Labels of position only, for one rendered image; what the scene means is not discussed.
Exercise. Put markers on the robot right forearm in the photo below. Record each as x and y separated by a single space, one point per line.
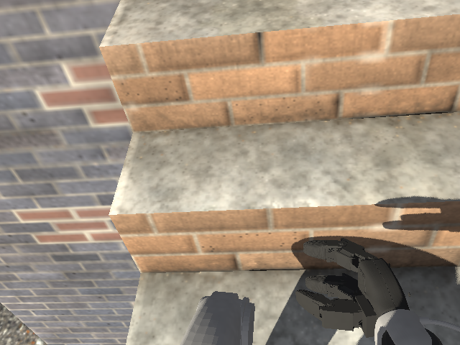
402 327

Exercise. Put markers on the robot left thigh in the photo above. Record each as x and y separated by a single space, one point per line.
221 319

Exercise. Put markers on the robot right hand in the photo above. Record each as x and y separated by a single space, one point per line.
360 302

